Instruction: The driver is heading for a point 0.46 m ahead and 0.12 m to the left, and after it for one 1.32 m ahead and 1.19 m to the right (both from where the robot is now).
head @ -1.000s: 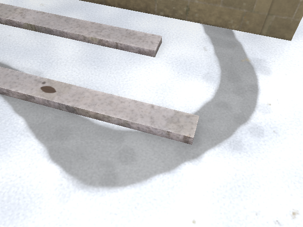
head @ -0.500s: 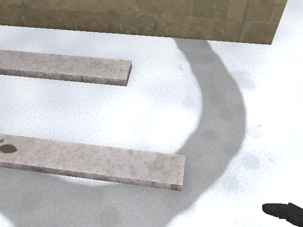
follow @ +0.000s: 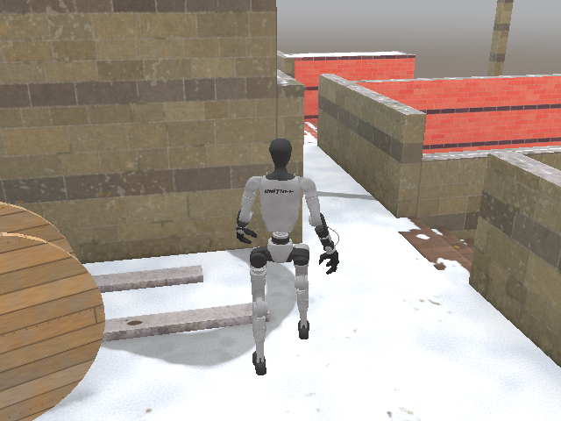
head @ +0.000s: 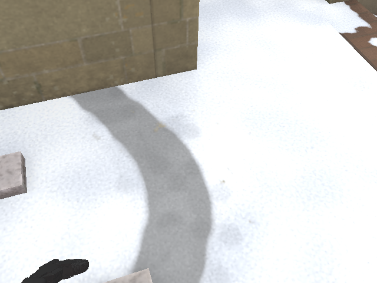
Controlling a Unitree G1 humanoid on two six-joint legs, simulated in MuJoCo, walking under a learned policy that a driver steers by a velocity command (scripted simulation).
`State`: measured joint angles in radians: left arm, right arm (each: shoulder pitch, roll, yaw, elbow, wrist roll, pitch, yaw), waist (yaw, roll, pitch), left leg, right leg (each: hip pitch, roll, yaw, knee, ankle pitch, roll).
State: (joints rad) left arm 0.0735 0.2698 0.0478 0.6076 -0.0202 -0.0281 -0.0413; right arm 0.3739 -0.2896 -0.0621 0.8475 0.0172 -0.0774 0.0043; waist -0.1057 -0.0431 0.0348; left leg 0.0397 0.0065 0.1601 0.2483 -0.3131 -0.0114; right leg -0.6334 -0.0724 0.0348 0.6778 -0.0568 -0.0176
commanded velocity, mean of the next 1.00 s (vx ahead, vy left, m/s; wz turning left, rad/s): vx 0.50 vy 0.00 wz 0.03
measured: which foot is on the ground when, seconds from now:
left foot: down 0.00-0.08, up 0.10-0.50, down 0.52-1.00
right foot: up 0.00-0.06, down 0.08-0.62, up 0.64-1.00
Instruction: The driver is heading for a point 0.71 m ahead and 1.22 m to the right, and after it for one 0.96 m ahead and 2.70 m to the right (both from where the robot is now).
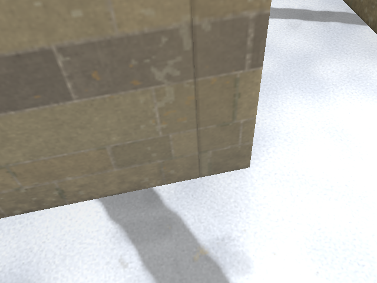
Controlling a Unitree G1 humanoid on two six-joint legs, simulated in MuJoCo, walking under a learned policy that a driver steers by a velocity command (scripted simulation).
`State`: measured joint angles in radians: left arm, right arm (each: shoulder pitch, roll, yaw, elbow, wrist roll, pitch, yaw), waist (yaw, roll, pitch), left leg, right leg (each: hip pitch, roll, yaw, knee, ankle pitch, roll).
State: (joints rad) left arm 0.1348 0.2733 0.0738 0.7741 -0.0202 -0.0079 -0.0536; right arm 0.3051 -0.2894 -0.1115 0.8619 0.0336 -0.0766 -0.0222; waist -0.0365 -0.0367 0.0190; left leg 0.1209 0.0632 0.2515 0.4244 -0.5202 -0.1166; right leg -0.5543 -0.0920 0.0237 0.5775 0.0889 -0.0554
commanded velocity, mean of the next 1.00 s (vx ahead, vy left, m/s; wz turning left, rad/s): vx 0.36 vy -0.09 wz -0.57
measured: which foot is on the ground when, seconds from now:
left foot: down 0.00-0.04, up 0.06-0.50, down 0.52-1.00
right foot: up 0.00-0.02, down 0.04-0.52, up 0.54-1.00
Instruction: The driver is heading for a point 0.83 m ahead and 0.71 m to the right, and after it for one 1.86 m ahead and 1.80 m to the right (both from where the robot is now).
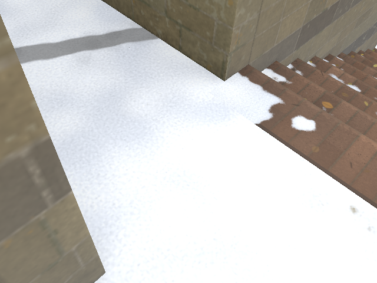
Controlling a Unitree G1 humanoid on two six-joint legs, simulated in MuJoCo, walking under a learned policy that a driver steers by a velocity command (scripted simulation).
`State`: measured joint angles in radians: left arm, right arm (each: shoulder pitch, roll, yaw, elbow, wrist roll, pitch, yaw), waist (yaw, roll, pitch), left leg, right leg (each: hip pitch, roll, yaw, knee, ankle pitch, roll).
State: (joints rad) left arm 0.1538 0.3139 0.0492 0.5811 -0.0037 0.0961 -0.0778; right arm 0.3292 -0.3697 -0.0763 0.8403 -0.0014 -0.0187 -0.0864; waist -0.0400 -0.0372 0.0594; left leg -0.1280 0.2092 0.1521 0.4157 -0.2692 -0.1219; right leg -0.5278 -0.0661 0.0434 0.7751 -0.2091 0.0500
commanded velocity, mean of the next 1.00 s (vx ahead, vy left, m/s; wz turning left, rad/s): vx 0.40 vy -0.10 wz -0.60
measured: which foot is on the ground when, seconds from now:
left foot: down 0.00-0.06, up 0.08-0.64, down 0.66-1.00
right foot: up 0.00-0.04, down 0.06-0.68, up 0.70-1.00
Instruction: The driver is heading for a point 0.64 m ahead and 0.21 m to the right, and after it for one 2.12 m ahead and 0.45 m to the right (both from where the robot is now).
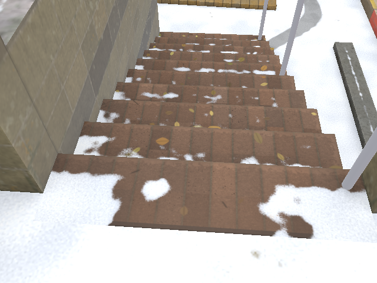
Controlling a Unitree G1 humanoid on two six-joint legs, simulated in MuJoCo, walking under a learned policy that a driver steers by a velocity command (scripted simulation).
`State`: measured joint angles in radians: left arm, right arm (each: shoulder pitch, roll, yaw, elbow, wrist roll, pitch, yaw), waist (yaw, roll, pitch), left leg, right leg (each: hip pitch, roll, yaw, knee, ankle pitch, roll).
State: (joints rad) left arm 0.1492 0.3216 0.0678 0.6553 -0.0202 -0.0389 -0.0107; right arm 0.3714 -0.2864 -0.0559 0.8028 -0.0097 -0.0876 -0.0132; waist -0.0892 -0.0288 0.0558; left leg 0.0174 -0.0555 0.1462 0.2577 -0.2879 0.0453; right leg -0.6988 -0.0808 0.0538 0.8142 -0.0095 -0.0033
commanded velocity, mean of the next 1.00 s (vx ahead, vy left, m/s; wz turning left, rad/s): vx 0.50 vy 0.00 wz -0.43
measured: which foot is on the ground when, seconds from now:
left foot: down 0.00-0.18, up 0.20-0.58, down 0.60-1.00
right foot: up 0.00-0.16, down 0.18-0.62, up 0.64-1.00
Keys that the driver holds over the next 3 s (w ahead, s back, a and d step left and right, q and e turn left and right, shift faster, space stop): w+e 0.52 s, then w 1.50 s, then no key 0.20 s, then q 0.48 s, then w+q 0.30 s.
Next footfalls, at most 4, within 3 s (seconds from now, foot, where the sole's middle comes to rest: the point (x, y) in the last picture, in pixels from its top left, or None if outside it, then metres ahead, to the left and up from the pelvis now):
0.18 right None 0.28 -0.11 -0.78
0.60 left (177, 243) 0.61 0.02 -0.78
1.08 right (256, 208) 0.72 -0.29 -0.78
1.68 left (211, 150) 1.13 -0.17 -0.93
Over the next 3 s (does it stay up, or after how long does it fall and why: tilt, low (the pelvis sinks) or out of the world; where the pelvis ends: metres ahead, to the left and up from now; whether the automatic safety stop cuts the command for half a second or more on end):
stays up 1.42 -0.29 -0.32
